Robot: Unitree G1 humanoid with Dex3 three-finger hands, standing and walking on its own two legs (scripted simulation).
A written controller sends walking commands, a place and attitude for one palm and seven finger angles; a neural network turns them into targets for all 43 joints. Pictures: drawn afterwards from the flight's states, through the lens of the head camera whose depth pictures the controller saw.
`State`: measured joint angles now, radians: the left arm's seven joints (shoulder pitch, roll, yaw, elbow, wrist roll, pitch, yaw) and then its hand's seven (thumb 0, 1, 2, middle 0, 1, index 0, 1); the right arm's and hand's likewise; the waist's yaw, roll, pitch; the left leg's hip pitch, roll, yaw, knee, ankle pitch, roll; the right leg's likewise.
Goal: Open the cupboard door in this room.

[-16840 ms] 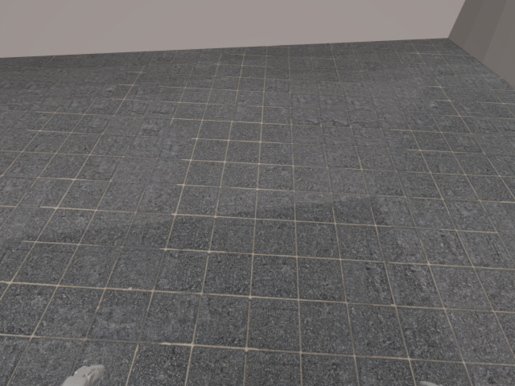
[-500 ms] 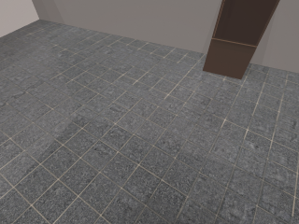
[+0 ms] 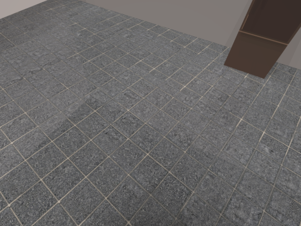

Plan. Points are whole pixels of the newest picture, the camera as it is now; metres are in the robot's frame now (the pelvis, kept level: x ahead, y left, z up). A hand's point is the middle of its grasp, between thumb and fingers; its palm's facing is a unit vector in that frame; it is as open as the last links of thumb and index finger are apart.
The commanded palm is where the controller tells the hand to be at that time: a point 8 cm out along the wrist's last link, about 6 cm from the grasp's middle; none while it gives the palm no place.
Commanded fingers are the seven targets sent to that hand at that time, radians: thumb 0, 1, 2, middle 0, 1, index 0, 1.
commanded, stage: stand and wait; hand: left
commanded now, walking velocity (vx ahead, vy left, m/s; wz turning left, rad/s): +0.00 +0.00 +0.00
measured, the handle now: out of the picture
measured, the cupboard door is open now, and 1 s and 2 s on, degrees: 0 0 0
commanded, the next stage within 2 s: turn or walk to find it in 0.18 s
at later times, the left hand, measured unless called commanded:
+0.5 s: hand out of the picture -0.01 +0.15 -0.16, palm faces +0.17 -0.96 -0.23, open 7.3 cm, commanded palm none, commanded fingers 0.00 0.90 0.90 -0.20 -0.30 -0.20 -0.30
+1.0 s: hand out of the picture -0.05 +0.16 -0.17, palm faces +0.26 -0.94 -0.21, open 7.4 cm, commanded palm none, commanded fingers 0.00 0.90 0.90 -0.20 -0.30 -0.20 -0.30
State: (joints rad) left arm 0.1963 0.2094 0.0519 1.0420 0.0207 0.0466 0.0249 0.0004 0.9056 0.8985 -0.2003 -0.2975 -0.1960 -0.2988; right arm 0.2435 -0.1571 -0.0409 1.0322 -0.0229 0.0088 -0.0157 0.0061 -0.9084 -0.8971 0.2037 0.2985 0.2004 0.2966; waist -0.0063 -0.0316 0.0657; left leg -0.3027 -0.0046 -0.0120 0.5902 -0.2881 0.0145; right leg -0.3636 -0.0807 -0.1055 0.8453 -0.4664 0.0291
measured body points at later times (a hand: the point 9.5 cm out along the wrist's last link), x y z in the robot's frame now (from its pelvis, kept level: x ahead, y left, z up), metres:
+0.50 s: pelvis -0.01 -0.03 +0.01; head +0.03 -0.03 +0.45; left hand -0.02 +0.20 -0.15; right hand +0.07 -0.28 -0.15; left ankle -0.04 +0.10 -0.70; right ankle -0.01 -0.14 -0.73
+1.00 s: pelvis -0.04 -0.02 +0.00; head -0.02 -0.02 +0.45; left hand -0.06 +0.21 -0.15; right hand +0.07 -0.25 -0.15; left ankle -0.07 +0.09 -0.70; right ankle -0.01 -0.15 -0.73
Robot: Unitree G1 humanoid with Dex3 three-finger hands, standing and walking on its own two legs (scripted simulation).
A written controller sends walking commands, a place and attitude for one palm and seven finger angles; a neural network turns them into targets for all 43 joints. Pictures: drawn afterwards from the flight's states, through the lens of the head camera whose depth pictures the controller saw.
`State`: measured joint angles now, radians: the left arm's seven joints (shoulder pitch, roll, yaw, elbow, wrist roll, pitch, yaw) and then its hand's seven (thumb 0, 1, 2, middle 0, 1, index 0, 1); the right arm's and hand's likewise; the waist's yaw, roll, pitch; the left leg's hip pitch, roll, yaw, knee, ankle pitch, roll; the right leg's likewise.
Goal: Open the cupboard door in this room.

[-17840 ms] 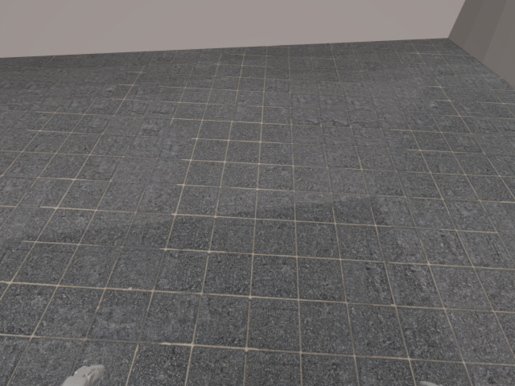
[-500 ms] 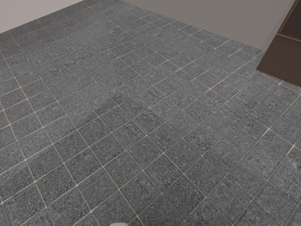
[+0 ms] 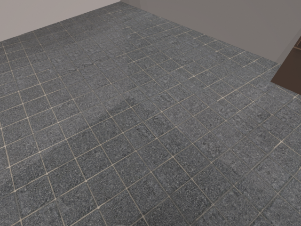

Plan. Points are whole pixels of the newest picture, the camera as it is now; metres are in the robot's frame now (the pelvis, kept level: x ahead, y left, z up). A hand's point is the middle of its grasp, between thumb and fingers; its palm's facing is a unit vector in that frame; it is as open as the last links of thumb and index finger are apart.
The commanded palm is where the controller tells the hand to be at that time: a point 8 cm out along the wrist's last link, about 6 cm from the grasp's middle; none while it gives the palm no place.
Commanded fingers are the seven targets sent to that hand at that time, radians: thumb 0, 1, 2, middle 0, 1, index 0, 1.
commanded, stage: turn or walk to find it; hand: left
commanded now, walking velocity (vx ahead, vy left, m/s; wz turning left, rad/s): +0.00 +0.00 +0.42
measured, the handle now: out of the picture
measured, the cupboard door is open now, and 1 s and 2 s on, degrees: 0 0 0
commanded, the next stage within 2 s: stand and wait in 1.72 s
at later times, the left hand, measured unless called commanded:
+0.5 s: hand out of the picture +0.04 +0.22 -0.15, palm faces +0.18 -0.95 -0.27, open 7.4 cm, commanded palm none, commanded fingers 0.00 0.90 0.90 -0.20 -0.30 -0.20 -0.30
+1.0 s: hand out of the picture -0.14 +0.17 -0.18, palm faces +0.46 -0.85 -0.24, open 7.4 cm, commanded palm none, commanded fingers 0.00 0.90 0.90 -0.20 -0.30 -0.20 -0.30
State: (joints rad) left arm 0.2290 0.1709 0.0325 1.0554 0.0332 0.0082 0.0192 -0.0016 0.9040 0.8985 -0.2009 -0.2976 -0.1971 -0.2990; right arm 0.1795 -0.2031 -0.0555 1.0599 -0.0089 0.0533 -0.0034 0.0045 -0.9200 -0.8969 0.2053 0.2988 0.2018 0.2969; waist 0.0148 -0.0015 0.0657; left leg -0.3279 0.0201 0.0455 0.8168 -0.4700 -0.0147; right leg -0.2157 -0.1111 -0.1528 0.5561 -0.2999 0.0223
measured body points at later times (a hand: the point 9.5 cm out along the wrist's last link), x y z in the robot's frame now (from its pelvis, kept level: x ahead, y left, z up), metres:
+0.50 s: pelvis -0.04 -0.01 +0.00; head +0.00 -0.01 +0.45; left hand +0.03 +0.27 -0.13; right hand +0.03 -0.24 -0.16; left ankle -0.01 +0.12 -0.73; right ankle -0.04 -0.13 -0.72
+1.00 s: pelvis -0.06 -0.01 -0.01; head -0.02 +0.02 +0.44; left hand -0.17 +0.22 -0.16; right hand +0.14 -0.21 -0.15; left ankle -0.13 +0.09 -0.74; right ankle -0.04 -0.13 -0.73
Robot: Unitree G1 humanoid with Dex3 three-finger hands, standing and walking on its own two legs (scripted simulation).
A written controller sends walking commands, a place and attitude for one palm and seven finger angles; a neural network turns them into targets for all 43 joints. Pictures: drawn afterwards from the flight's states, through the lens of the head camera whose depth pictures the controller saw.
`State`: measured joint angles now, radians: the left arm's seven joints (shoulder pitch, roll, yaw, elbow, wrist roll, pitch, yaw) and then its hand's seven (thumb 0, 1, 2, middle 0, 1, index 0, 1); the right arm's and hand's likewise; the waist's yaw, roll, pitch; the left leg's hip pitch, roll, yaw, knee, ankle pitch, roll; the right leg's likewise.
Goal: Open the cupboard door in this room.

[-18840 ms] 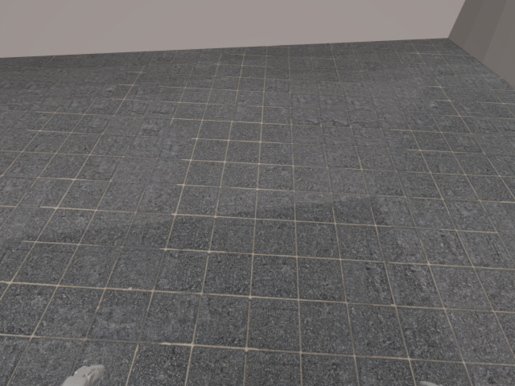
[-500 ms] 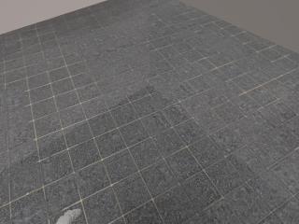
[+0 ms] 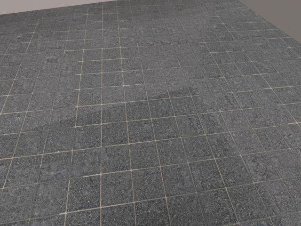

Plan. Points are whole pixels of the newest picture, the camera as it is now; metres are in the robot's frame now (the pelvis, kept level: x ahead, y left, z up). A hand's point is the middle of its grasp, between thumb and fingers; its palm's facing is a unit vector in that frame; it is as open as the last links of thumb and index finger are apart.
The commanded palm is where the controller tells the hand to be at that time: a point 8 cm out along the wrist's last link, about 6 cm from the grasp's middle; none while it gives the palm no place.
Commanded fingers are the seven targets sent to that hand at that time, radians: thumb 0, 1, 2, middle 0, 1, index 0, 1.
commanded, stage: turn or walk to find it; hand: left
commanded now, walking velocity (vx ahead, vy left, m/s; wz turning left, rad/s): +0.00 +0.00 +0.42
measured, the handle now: out of the picture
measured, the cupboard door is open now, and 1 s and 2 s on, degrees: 0 0 0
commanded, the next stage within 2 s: stand and wait in 0.72 s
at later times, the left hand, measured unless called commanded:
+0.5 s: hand out of the picture +0.06 +0.18 -0.13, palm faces +0.19 -0.94 -0.29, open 7.4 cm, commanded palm none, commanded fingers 0.00 0.90 0.90 -0.20 -0.30 -0.20 -0.30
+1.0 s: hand out of the picture -0.13 +0.16 -0.17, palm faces +0.37 -0.91 -0.20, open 7.4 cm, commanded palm none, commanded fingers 0.00 0.90 0.90 -0.20 -0.30 -0.20 -0.30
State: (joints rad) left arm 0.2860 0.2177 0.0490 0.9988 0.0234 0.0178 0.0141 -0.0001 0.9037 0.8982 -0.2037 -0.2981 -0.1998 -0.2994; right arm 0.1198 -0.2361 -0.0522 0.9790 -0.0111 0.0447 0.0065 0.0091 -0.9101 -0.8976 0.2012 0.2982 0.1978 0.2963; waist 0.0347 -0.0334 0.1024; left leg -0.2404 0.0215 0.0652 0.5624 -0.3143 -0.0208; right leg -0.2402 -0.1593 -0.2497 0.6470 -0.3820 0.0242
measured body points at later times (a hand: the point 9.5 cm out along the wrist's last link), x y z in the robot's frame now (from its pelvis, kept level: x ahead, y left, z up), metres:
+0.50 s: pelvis -0.02 -0.04 +0.00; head +0.01 -0.07 +0.45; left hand +0.05 +0.22 -0.11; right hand +0.08 -0.28 -0.16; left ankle -0.04 +0.11 -0.69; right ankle +0.01 -0.13 -0.73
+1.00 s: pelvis -0.05 -0.02 +0.01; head -0.05 +0.00 +0.46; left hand -0.15 +0.21 -0.16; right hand +0.11 -0.21 -0.13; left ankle -0.11 +0.08 -0.73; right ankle -0.01 -0.14 -0.70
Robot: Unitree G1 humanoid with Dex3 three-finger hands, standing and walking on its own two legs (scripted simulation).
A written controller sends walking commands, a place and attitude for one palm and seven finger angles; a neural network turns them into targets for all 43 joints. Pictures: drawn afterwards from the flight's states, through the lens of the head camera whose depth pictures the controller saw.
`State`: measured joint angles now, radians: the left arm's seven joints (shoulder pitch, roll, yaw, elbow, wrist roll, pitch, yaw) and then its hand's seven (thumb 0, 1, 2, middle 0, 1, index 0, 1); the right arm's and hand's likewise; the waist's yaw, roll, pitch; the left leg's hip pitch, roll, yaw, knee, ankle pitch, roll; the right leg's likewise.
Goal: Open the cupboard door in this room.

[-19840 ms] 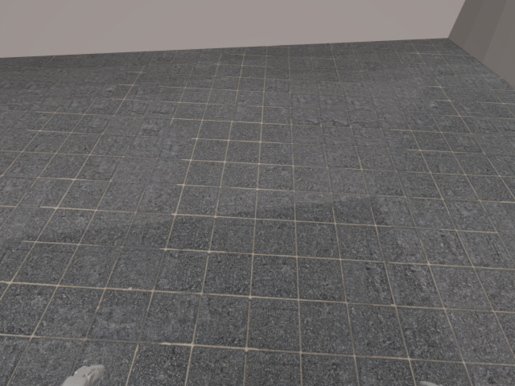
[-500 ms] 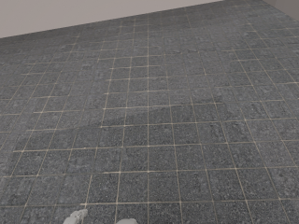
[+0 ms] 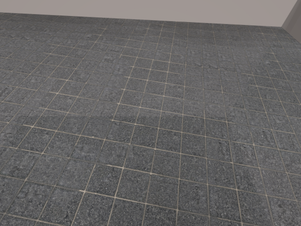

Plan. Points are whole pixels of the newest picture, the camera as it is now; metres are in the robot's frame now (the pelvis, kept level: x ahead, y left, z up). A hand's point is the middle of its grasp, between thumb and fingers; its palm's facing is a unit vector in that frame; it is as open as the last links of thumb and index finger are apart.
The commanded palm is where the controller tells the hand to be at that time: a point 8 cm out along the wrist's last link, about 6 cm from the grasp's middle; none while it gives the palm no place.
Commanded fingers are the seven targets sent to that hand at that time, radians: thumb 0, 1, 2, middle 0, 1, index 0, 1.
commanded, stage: turn or walk to find it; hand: left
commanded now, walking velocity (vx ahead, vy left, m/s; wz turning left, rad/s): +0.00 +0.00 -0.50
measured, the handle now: out of the picture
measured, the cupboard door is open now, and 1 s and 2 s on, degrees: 0 0 0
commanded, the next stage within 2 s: none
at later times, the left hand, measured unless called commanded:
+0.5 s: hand out of the picture +0.06 +0.15 -0.15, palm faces -0.18 -0.94 -0.28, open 7.4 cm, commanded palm none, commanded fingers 0.00 0.90 0.90 -0.20 -0.30 -0.20 -0.30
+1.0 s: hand out of the picture +0.13 +0.19 -0.17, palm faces -0.43 -0.88 -0.21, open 7.4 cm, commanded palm none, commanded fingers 0.00 0.90 0.90 -0.20 -0.30 -0.20 -0.30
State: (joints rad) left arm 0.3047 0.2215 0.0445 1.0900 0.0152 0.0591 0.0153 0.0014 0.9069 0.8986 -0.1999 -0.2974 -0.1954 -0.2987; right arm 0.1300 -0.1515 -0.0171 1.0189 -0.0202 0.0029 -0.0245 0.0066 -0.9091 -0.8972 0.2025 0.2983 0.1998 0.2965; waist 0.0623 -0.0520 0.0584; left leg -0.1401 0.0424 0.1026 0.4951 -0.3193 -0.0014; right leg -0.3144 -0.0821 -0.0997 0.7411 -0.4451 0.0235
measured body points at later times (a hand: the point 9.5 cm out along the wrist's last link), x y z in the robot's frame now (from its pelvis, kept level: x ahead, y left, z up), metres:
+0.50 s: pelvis -0.04 -0.04 +0.00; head +0.00 -0.07 +0.45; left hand +0.07 +0.20 -0.13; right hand -0.03 -0.32 -0.16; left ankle -0.03 +0.13 -0.65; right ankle -0.03 -0.12 -0.74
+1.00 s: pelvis -0.04 +0.03 +0.01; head +0.01 +0.04 +0.45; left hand +0.15 +0.23 -0.15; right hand -0.09 -0.22 -0.12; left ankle -0.01 +0.12 -0.74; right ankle -0.11 -0.10 -0.65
